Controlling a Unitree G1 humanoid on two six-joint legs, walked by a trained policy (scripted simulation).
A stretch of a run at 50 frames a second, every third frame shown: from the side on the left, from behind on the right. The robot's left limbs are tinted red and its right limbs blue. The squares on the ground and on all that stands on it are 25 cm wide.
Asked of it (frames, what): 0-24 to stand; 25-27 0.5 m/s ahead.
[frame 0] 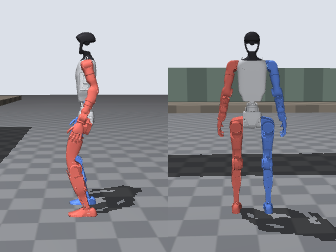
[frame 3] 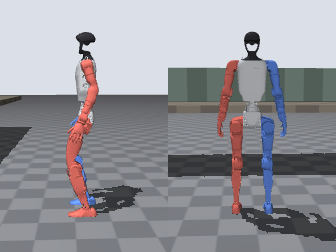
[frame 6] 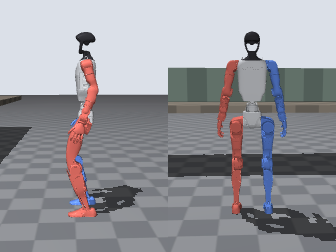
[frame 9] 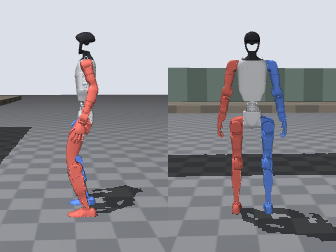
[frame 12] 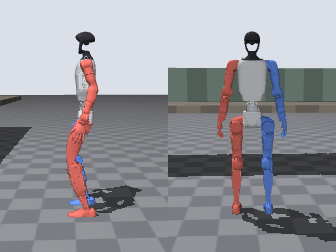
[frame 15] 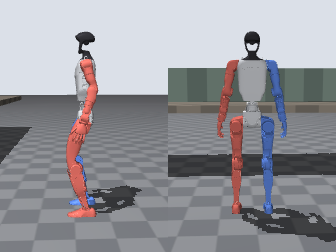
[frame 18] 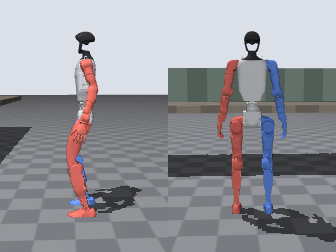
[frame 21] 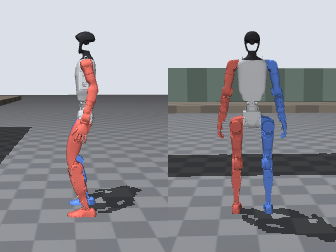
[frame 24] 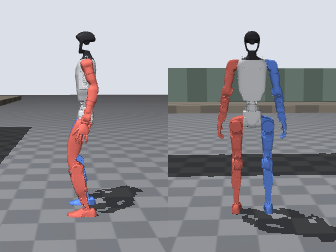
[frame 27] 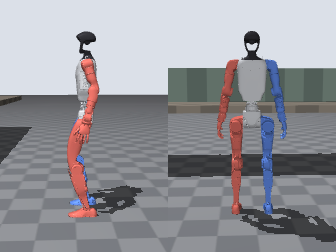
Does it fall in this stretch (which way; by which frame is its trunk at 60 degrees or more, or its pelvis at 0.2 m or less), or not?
no
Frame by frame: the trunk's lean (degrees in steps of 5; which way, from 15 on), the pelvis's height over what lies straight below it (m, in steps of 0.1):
0: 0, 0.8
3: 0, 0.8
6: 0, 0.8
9: 0, 0.8
12: 0, 0.8
15: 0, 0.8
18: 0, 0.8
21: 0, 0.8
24: 0, 0.8
27: 0, 0.8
